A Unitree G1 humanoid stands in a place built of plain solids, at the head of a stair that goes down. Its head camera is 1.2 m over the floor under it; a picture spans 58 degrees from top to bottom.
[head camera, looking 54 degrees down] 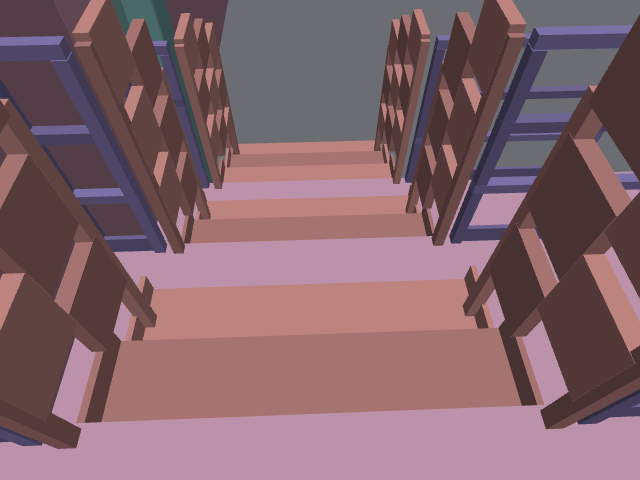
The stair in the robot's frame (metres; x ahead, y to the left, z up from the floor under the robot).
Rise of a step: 0.17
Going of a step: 0.30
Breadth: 1.32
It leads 2 degrees to the left of straight ahead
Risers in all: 3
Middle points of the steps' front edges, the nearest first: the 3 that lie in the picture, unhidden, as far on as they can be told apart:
0.30 0.02 0.00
0.60 0.03 -0.17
0.90 0.04 -0.35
